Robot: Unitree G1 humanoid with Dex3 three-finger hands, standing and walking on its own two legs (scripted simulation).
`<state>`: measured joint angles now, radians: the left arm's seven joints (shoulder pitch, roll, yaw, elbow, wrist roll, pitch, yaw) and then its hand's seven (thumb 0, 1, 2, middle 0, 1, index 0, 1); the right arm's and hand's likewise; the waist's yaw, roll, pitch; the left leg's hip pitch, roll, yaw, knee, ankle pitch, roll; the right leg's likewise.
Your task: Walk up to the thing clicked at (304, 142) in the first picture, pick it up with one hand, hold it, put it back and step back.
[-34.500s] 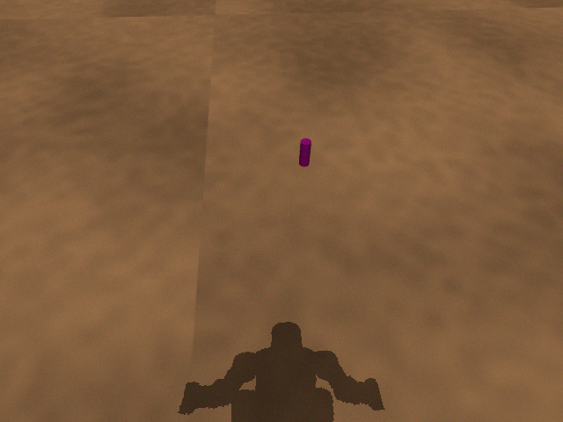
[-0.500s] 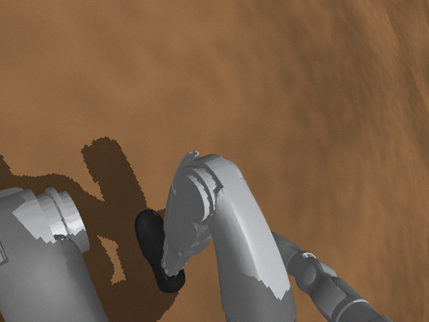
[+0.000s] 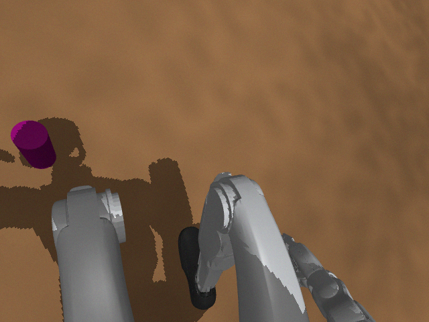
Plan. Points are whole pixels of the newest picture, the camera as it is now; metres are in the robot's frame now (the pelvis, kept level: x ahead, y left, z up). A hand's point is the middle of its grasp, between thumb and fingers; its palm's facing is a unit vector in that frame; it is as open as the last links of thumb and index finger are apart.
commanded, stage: home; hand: left
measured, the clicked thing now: (36, 147) +0.44 +0.28 -0.25
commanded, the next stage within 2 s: none
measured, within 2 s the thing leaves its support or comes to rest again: neither
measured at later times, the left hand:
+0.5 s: hand out of the picture +0.28 +0.32 +0.08, palm faces +0.24 -0.85 -0.47, open 17.5 cm
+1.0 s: hand out of the picture +0.24 +0.25 +0.29, palm faces +0.29 -0.89 -0.35, open 17.6 cm
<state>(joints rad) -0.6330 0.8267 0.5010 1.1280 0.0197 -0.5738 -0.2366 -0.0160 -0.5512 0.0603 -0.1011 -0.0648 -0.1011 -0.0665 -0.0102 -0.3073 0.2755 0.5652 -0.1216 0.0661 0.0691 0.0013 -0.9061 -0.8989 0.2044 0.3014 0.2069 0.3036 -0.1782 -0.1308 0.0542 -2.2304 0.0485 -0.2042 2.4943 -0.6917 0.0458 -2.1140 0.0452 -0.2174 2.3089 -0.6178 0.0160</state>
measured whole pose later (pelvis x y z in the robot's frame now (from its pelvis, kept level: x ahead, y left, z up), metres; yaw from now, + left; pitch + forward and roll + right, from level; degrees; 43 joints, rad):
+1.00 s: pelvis +0.09 +0.00 +0.37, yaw +12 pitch +14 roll -3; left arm 0.30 0.26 0.03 0.20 -0.01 0.23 0.17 -0.01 -0.58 0.02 -0.05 -0.04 -0.06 -0.04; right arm 0.28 -0.22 0.03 0.51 0.06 -0.02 -0.16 0.01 -0.90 -0.90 0.20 0.30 0.20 0.30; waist -0.06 0.03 -0.17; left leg -0.86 0.02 -0.03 1.13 -0.53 0.01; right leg -0.82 0.02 -0.05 1.07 -0.51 -0.01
